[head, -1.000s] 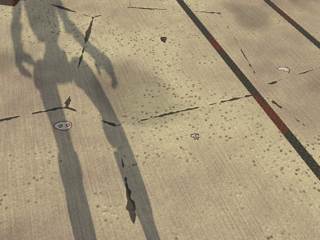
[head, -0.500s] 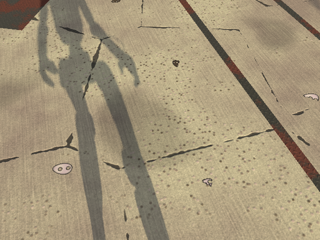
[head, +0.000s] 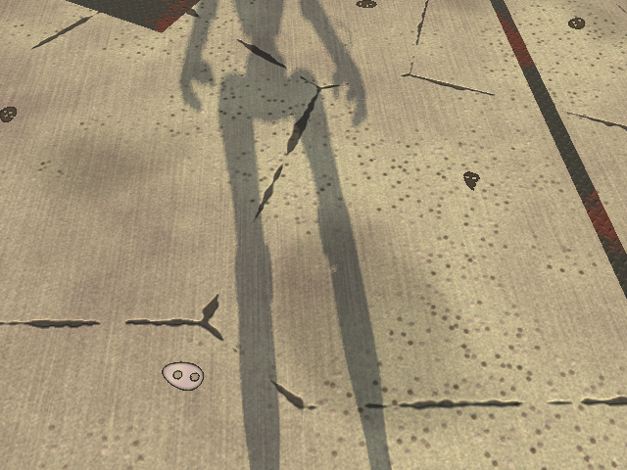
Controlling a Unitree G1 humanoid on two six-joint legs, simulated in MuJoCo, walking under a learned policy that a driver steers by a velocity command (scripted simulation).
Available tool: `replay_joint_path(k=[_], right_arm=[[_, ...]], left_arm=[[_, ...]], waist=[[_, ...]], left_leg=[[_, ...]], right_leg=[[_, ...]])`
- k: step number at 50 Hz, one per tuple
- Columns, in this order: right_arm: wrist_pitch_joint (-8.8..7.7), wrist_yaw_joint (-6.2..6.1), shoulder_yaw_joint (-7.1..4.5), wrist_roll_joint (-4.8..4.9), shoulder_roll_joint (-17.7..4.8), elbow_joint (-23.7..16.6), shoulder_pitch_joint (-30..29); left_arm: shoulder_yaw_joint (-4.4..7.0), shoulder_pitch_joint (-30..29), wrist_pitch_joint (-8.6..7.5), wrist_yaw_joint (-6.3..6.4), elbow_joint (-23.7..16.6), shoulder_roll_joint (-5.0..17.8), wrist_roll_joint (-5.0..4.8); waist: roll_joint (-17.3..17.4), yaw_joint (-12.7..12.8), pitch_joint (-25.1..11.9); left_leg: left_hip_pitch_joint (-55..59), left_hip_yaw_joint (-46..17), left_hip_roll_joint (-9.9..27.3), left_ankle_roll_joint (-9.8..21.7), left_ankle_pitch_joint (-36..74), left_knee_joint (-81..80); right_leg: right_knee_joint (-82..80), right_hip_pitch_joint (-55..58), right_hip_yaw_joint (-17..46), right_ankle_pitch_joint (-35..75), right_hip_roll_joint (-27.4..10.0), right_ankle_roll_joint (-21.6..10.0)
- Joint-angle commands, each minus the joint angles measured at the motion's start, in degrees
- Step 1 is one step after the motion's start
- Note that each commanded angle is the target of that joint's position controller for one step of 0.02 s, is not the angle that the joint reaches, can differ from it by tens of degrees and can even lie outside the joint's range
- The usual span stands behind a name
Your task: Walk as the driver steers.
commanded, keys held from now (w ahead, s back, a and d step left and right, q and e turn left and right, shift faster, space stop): w+q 0.74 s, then q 0.22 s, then no key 0.04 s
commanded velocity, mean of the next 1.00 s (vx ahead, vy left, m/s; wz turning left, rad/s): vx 0.45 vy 0.00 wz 0.59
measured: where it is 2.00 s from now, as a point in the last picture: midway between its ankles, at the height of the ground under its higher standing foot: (258, 402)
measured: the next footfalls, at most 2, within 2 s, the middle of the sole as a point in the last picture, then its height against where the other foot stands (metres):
right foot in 0.30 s outside the picture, level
left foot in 0.82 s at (216, 433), level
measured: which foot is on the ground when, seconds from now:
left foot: down 0.00-0.30, up 0.32-0.80, down 0.82-1.00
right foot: up 0.00-0.28, down 0.30-0.80, up 0.82-1.00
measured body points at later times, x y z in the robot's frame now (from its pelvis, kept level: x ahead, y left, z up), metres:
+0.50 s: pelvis +0.28 -0.05 +0.00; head +0.30 -0.05 +0.45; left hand +0.29 +0.25 -0.10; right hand +0.48 -0.28 -0.10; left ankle +0.23 +0.09 -0.66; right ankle +0.31 -0.14 -0.74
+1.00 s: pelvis +0.48 +0.10 +0.00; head +0.52 +0.15 +0.44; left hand +0.44 +0.42 -0.11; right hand +0.77 -0.04 -0.09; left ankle +0.49 +0.19 -0.74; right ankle +0.56 -0.05 -0.65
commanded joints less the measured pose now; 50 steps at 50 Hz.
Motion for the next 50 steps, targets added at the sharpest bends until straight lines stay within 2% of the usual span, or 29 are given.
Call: replay_joint_path(k=[1, 5, 8, 11, 13, 14, 15, 16, 17, 18, 19, 20, 21, 22, 24, 27, 33, 36, 38, 39, 40, 41, 42, 43, 44, 45, 46, 48, 50], right_arm=[[-1.08, -1.09, -2.16, 0.08, -8.42, -4.61, -1.45], [-0.39, -2.24, -2.57, 0.68, -9.58, -3.54, 1.36], [0.13, -2.46, -2.69, 0.98, -9.86, -2.41, 4.34], [0.58, -2.7, -2.64, 1.1, -9.2, -2.0, 5.16], [0.89, -2.73, -2.62, 0.9, -8.66, -2.44, 3.75], [0.83, -2.59, -1.97, 0.66, -6.79, -2.91, 3.42], [0.64, -2.35, -0.67, -0.13, -3.36, -3.91, 3.78], [0.14, -2.33, 0.33, 1.49, -0.42, -5.67, 11.64], [0.09, -2.55, -0.58, 1.99, -6.34, -4.2, 11.45], [0.39, -2.53, -1.55, 1.58, -9.55, -4.64, 5.35], [0.68, -2.61, -1.66, 0.94, -9.24, -5.2, 2.29], [0.68, -2.41, -1.8, 0.41, -8.53, -5.92, 0.28], [0.87, -2.0, -1.86, 0.72, -7.49, -6.2, 0.38], [1.14, -1.74, -1.72, 1.14, -6.31, -6.28, 0.79], [1.69, -1.49, -1.32, 1.18, -4.37, -7.03, -0.1], [1.82, -1.24, -0.92, 0.83, -3.48, -8.37, -3.11], [0.87, 0.81, -0.01, 0.9, -1.92, -10.64, -12.52], [0.95, 1.73, -0.22, 1.07, -2.6, -12.42, -15.46], [1.22, 1.93, -1.24, 0.48, -4.57, -12.67, -13.28], [1.36, 1.85, -2.29, 0.08, -6.45, -11.61, -8.22], [1.41, 1.33, -3.94, -0.02, -9.18, -9.15, 1.2], [1.99, -0.01, -5.39, 0.02, -13.35, -7.7, 8.08], [1.52, -0.56, -5.33, -1.09, -19.46, -9.71, 3.89], [1.19, -0.2, -4.51, -0.88, -15.16, -11.31, 5.6], [0.8, 0.12, -3.61, -0.64, -12.59, -10.97, 2.36], [0.68, 0.02, -3.21, 0.46, -10.62, -10.36, -0.34], [0.93, -0.36, -2.91, 0.79, -9.46, -10.62, -3.02], [1.36, -0.8, -2.59, -0.56, -9.29, -11.3, -6.02], [1.17, -1.26, -2.58, -0.96, -9.47, -10.34, -6.22]], left_arm=[[1.5, 1.26, 0.48, 0.33, -3.69, 4.88, 0.7], [0.47, -7.72, 0.36, -0.02, -5.79, 2.63, 0.45], [0.64, -12.23, -0.19, -0.72, -7.07, 3.53, -0.54], [1.56, -12.27, -0.89, -1.27, -7.4, 5.82, -0.83], [2.4, -7.55, -1.43, -1.18, -6.24, 6.96, -0.88], [3.23, -2.29, -1.68, -0.81, -5.07, 8.38, -0.37], [4.06, 5.83, -1.79, -0.31, -4.38, 11.3, 0.52], [5.17, 10.76, -0.93, -0.5, -2.31, 15.75, 1.02], [4.2, 9.85, -0.66, -0.86, -2.8, 10.71, -0.43], [3.24, 7.56, -0.34, -0.62, -3.42, 7.18, -0.55], [2.71, 4.83, 0.04, -0.54, -3.63, 6.16, -0.01], [2.29, 3.2, 0.27, -0.47, -3.14, 4.91, 0.16], [1.94, 2.51, 0.21, -0.32, -2.75, 4.21, 0.49], [1.94, 2.3, 0.03, -0.3, -2.33, 3.95, 0.39], [2.28, 2.67, -0.39, -0.34, -1.23, 4.74, -0.08], [2.99, 3.25, -0.4, -0.22, 0.24, 6.87, -0.01], [3.34, 5.63, 0.79, 0.2, 2.73, 9.24, -0.64], [3.8, 7.24, 1.77, 0.18, 3.97, 10.76, -1.52], [4.32, 6.35, 2.57, 0.58, 3.86, 12.53, -2.03], [4.56, 5.77, 3.08, 0.95, 3.58, 13.25, -2.26], [4.26, 4.74, 3.29, 1.27, 3.06, 12.61, -2.55], [3.22, 5.98, 2.88, 1.28, 1.89, 9.93, -0.98], [0.6, 12.22, 1.67, 0.33, -1.28, 2.38, 1.61], [1.42, 8.58, 0.62, -0.34, -0.3, 8.47, 0.19], [1.82, 3.32, 0.5, -0.44, -2.21, 9.95, -1.73], [1.59, 2.17, 0.57, 0.16, -2.01, 9.17, -1.14], [1.8, 1.77, 1.02, 0.84, -1.63, 9.09, -0.13], [2.04, 3.3, 2.68, 1.13, -1.45, 9.13, 0.12], [1.44, 5.15, 3.55, 1.34, -0.56, 6.94, 0.3]], waist=[[2.82, 2.17, -4.74], [4.91, -1.15, -3.0], [5.86, -3.0, -2.83], [7.0, -2.12, -2.98], [8.5, 0.84, -3.88], [7.86, 3.48, -7.25], [2.01, 6.76, -14.82], [-17.09, 3.45, -21.19], [-12.91, 4.53, -17.69], [-7.37, 6.12, -10.57], [-3.67, 5.33, -6.78], [-3.23, 4.52, -3.77], [-4.71, 3.29, -2.89], [-5.79, 2.82, -2.57], [-5.3, 2.56, -1.87], [-3.45, 2.82, -1.33], [-2.12, 6.06, 0.94], [-2.44, 6.06, 2.06], [-4.13, 3.42, 0.07], [-4.72, 0.34, -3.01], [-3.4, -4.81, -7.82], [3.38, -7.32, -12.92], [18.19, 1.06, -20.57], [9.62, -4.59, -30.24], [7.17, -3.99, -22.3], [2.12, -1.85, -14.86], [1.11, -0.1, -11.11], [2.88, 2.93, -8.93], [3.65, 3.82, -10.19]], left_leg=[[4.56, -16.2, 14.88, 11.67, 17.14, -11.48], [0.52, -12.03, 10.59, 7.64, 10.87, -10.76], [1.77, -15.21, 11.56, 6.38, 5.41, -9.15], [7.27, -20.74, 13.67, 5.29, 2.89, -4.38], [8.04, -22.55, 13.38, 3.95, 4.73, -0.04], [6.44, -20.84, 10.74, 2.27, 6.76, 6.02], [0.07, -16.1, 7.17, 0.17, -0.16, 21.31], [-20.04, -8.32, -0.48, -3.63, -24.19, 39.34], [-27.63, -9.15, 4.4, -4.49, -23.86, 47.41], [-29.3, -8.3, 6.31, -4.9, -18.37, 49.54], [-27.61, -6.5, 8.17, -5.31, -14.24, 48.86], [-26.61, -6.3, 9.64, -5.53, -11.5, 46.44], [-24.14, -5.98, 11.1, -5.49, -9.79, 44.82], [-22.77, -5.13, 11.71, -5.55, -8.94, 43.55], [-23.35, -4.06, 12.42, -5.99, -7.54, 41.1], [-25.94, -3.78, 13.07, -6.83, -1.94, 34.66], [-22.07, 1.43, 11.75, -5.48, 10.48, 17.42], [-21.16, 3.6, 10.58, -3.48, 6.54, 13.07], [-15.43, 6.76, 7.07, -1.27, 0.75, 11.54], [-8.82, 8.34, 4.39, 0.06, -0.5, 10.44], [4.36, 8.23, 2.2, 2.06, 6.01, 5.75], [21.64, -1.89, 8.65, 5.2, 19.88, 5.49], [39.11, -33.08, 26.25, 17.55, 34.74, 4.54], [39.27, -37.3, 27.88, 19.52, 34.16, 1.13], [33.13, -28.34, 25.31, 17.52, 35.4, 0.41], [24.24, -21.59, 21.3, 13.91, 33.22, -0.4], [17.11, -18.52, 19.12, 11.85, 31.43, -1.77], [6.48, -15.63, 16.96, 11.16, 33.58, -4.41], [3.34, -12.69, 16.49, 11.33, 38.78, -4.52]], right_leg=[[-6.92, -4.79, 0.03, 4.66, -1.33, 2.2], [-24.88, -0.65, -0.82, 20.82, 1.88, 3.39], [-31.62, 2.56, -0.16, 24.9, 3.94, 3.14], [-35.62, 3.78, 1.85, 20.21, 4.15, 1.41], [-38.01, 9.83, 0.93, 16.88, 4.23, -0.75], [-39.24, 18.56, 1.22, 16.63, 2.75, -2.61], [-38.49, 32.69, 9.9, 12.84, -6.53, -6.19], [-43.52, 49.86, 36.19, -0.1, -18.96, -15.63], [-46.49, 48.13, 42.1, -13.04, -20.11, -15.36], [-47.24, 41.63, 33.01, -11.44, -17.45, -12.75], [-47.85, 35.19, 25.26, -3.58, -14.97, -11.19], [-49.01, 30.32, 19.79, 3.06, -12.77, -10.8], [-50.3, 27.06, 15.27, 7.11, -11.12, -10.1], [-51.66, 25.33, 12.14, 9.18, -10.12, -10.06], [-53.65, 24.09, 7.71, 13.32, -10.19, -11.12], [-54.98, 25.54, 2.51, 19.99, -11.06, -12.11], [-54.76, 28.43, -8.2, 24.92, -9.91, -9.74], [-52.51, 32.99, -10.54, 30.8, -11.63, -8.66], [-45.06, 34.99, -12.95, 51.13, -11.49, -7.33], [-36.85, 34.73, -13.94, 61.24, -10.71, -6.44], [-24.85, 29.92, -15.27, 60.89, -8.58, -4.4], [-7.33, 15.47, -15.06, 38.46, -5.38, -1.08], [14.08, -7.75, -9.43, -18.3, 6.3, 2.6], [19.17, -7.96, 2.57, -18.36, 4.84, 2.13], [17.95, -11.15, 2.12, -13.25, 2.67, 1.63], [12.65, -11.24, 1.2, -8.73, 0.43, 1.57], [8.71, -9.42, 0.87, -5.9, -0.86, 2.03], [4.87, -3.03, 0.53, -3.09, -0.65, 2.82], [0.13, -0.65, -0.57, -0.85, 0.05, 4.11]])
Keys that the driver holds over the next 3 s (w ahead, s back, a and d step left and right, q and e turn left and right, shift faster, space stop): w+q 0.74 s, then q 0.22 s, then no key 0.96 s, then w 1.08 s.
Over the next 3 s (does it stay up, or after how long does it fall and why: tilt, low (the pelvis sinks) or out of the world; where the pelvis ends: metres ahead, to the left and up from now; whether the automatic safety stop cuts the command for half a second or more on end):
stays up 0.94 0.37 0.00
